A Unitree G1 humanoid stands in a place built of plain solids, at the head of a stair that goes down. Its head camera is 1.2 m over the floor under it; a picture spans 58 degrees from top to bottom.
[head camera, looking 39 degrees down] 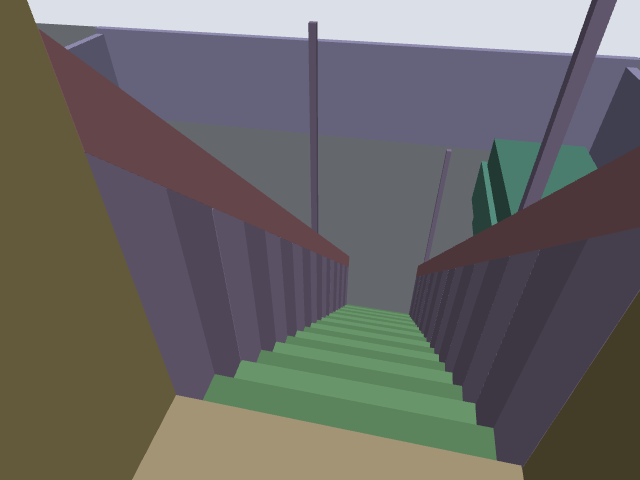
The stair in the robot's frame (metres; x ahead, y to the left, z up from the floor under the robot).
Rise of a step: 0.21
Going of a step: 0.22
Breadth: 1.00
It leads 12 degrees to the right of straight ahead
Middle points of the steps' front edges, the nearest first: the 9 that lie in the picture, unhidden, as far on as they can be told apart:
0.63 -0.05 0.00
0.84 -0.10 -0.21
1.06 -0.14 -0.42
1.27 -0.19 -0.64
1.49 -0.23 -0.85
1.70 -0.28 -1.06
1.92 -0.33 -1.28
2.13 -0.37 -1.49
2.35 -0.42 -1.70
